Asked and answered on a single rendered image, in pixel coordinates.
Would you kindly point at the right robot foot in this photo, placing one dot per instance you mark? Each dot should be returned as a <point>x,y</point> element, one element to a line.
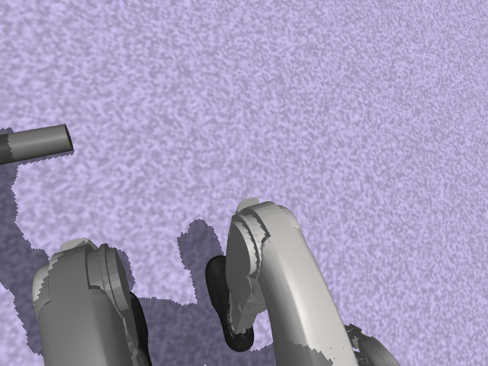
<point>219,295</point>

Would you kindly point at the right robot hand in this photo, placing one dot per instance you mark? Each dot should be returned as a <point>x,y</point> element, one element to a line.
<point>372,352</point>

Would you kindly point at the can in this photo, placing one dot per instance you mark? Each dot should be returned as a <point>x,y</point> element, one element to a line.
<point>30,144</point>

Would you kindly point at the left robot foot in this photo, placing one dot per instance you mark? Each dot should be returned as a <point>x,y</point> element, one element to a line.
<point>141,329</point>

